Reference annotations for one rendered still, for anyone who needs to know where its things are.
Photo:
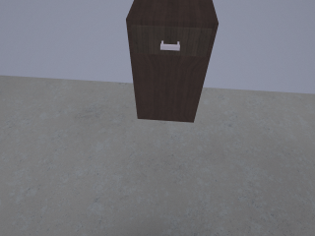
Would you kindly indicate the cabinet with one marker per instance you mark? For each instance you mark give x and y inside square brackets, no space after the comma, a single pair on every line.
[169,87]

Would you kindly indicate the handle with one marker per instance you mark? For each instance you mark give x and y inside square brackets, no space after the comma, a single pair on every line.
[175,47]

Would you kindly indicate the drawer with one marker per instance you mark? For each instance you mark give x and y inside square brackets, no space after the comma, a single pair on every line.
[192,41]

